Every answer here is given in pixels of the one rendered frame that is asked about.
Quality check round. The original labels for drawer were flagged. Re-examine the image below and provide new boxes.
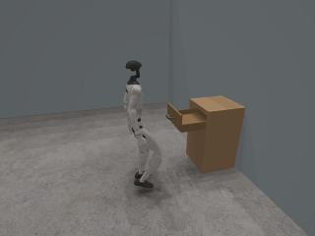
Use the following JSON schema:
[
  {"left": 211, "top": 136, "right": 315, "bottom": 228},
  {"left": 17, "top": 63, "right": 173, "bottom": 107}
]
[{"left": 167, "top": 102, "right": 208, "bottom": 133}]

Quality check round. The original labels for left robot upper arm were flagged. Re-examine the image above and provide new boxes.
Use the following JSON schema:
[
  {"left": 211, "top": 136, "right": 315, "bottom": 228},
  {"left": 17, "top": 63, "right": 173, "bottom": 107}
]
[{"left": 123, "top": 92, "right": 128, "bottom": 106}]

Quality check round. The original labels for handle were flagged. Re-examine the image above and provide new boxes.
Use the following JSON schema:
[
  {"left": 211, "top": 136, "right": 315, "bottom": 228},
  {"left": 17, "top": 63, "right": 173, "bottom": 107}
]
[{"left": 165, "top": 114, "right": 174, "bottom": 120}]

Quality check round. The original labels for robot right hand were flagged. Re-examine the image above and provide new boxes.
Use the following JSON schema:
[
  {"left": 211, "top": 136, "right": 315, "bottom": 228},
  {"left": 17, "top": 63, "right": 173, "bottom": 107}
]
[{"left": 137, "top": 136, "right": 150, "bottom": 154}]

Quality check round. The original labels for robot right forearm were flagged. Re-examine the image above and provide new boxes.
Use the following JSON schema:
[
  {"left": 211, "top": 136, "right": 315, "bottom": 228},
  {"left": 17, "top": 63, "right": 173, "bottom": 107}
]
[{"left": 129, "top": 109, "right": 143, "bottom": 139}]

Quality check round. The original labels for right robot thigh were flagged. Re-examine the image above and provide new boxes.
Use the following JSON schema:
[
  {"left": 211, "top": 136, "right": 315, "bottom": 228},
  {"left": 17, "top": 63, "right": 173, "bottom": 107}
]
[{"left": 134, "top": 128, "right": 162, "bottom": 159}]

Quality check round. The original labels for robot head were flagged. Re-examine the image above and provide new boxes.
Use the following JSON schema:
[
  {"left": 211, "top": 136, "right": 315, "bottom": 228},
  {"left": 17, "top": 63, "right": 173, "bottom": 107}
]
[{"left": 125, "top": 60, "right": 142, "bottom": 86}]

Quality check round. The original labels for robot left forearm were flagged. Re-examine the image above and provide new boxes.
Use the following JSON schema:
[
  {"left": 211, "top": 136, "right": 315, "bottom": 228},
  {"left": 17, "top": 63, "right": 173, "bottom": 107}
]
[{"left": 124, "top": 104, "right": 130, "bottom": 122}]

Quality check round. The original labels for robot left hand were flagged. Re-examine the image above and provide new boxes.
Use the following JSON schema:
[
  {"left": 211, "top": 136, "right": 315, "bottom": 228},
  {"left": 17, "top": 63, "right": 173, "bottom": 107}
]
[{"left": 127, "top": 121, "right": 132, "bottom": 135}]

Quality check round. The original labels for right robot upper arm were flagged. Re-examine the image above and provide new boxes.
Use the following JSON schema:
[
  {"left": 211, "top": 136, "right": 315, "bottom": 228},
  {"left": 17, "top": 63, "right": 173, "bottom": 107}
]
[{"left": 128, "top": 85, "right": 142, "bottom": 115}]

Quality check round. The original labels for cabinet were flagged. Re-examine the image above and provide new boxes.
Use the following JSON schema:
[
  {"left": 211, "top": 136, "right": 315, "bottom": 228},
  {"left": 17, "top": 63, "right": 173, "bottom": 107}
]
[{"left": 186, "top": 95, "right": 246, "bottom": 174}]

